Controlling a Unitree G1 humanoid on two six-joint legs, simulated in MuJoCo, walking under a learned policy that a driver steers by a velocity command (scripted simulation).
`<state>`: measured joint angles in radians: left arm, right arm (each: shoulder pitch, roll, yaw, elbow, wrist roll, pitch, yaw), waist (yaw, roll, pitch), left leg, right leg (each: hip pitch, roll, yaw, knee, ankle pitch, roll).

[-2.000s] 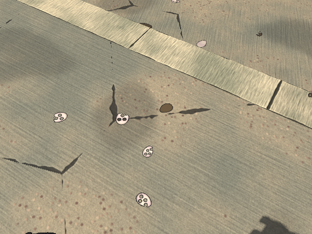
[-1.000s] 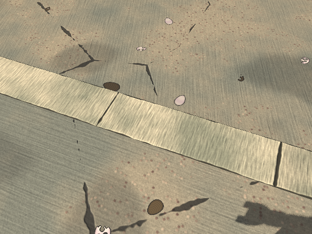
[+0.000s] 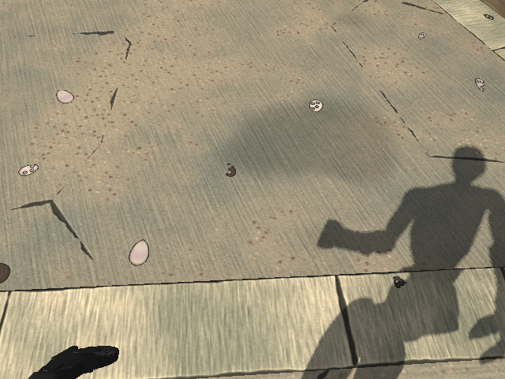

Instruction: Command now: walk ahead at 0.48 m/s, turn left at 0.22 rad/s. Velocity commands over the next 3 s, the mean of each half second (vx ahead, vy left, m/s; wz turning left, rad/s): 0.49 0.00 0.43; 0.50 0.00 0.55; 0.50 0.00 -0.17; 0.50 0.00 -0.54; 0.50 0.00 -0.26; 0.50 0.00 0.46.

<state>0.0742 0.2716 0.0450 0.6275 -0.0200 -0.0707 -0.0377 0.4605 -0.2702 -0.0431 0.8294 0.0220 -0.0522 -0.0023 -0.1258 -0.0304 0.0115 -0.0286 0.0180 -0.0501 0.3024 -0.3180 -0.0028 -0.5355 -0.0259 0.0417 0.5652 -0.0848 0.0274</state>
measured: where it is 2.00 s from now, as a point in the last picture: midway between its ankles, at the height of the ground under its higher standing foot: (106, 256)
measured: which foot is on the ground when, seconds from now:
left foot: down 0.00-0.08, up 0.10-0.54, down 0.56-1.00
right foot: up 0.00-0.04, down 0.06-0.56, up 0.58-1.00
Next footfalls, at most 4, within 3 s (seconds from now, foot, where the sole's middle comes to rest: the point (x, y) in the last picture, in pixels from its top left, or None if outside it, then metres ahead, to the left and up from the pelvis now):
0.06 right None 0.18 -0.14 -0.78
0.56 left None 0.43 0.17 -0.78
1.02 right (189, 298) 0.71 0.09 -0.78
1.42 left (71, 301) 0.74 0.41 -0.78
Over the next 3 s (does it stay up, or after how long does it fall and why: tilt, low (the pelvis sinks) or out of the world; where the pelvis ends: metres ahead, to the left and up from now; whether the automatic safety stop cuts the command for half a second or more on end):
stays up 1.55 0.37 -0.11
